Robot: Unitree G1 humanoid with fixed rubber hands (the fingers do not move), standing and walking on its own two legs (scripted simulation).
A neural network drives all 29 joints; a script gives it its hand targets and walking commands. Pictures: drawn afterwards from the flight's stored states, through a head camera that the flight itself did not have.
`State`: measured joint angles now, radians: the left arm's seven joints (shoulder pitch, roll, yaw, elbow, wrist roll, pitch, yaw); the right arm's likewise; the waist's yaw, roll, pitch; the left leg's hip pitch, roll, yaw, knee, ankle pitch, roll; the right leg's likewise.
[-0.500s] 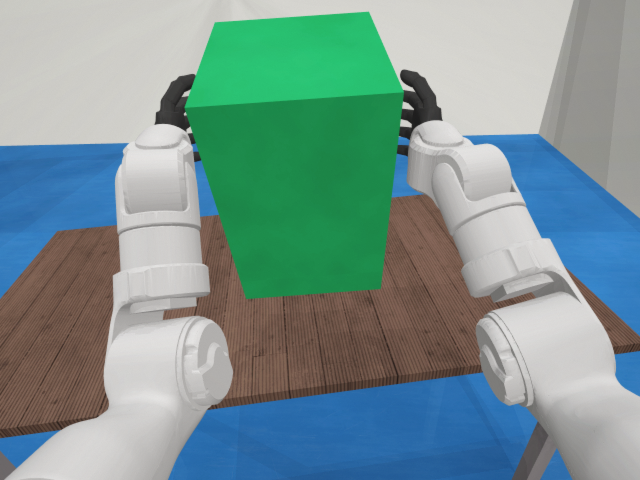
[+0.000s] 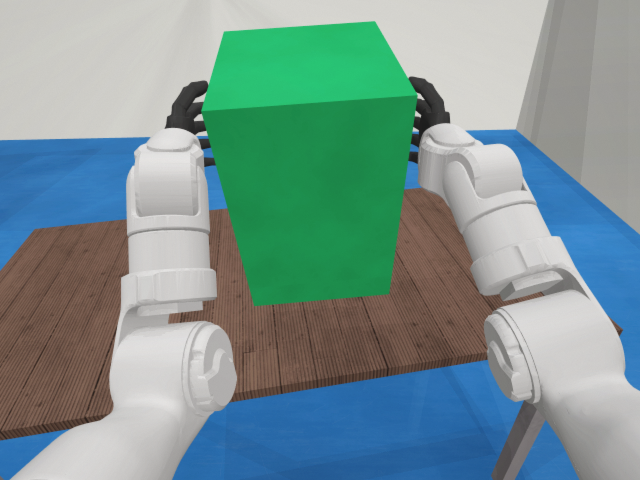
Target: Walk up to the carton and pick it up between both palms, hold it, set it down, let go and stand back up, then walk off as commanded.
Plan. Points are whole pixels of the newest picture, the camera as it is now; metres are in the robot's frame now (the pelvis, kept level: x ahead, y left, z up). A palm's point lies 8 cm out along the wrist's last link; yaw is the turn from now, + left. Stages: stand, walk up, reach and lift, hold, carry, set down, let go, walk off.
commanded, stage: hold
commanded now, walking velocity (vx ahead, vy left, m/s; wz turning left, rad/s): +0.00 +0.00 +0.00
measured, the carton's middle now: (311, 170) +0.40 -0.01 +0.27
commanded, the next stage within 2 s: none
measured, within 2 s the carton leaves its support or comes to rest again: neither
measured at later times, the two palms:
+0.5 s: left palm (161, 134) +0.37 +0.15 +0.34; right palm (411, 122) +0.37 -0.12 +0.34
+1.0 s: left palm (139, 130) +0.35 +0.16 +0.35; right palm (400, 125) +0.36 -0.11 +0.34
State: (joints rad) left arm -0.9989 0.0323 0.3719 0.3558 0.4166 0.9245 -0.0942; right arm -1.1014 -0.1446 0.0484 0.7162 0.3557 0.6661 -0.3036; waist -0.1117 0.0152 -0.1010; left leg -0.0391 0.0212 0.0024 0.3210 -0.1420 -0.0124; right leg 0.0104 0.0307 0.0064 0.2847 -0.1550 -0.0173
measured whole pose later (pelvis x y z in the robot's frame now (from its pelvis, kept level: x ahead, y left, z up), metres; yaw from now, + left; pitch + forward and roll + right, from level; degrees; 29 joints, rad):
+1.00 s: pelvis -0.01 -0.01 +0.00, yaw +3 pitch -6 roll -1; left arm -1.11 0.13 0.36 0.49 0.38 0.91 -0.12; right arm -1.15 -0.06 -0.07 0.75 0.24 0.68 -0.32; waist -0.09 -0.04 -0.15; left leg -0.10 0.03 -0.05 0.32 -0.12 -0.03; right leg -0.02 0.05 -0.03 0.27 -0.14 -0.04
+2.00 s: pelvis +0.00 -0.01 +0.00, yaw +1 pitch -6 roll +0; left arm -1.12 0.08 0.42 0.50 0.42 0.89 -0.11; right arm -1.14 -0.11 0.01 0.75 0.27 0.67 -0.31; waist -0.07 0.02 -0.16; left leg -0.08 0.02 -0.01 0.31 -0.12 0.00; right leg -0.03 0.04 0.00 0.28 -0.15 -0.02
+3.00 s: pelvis +0.00 +0.00 +0.00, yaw +1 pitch -7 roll -1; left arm -1.08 0.08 0.39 0.48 0.43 0.91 -0.16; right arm -1.15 -0.13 0.02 0.78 0.31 0.70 -0.31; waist -0.10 0.01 -0.16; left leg -0.05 0.02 -0.02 0.31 -0.13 -0.01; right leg 0.01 0.04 0.00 0.27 -0.15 -0.02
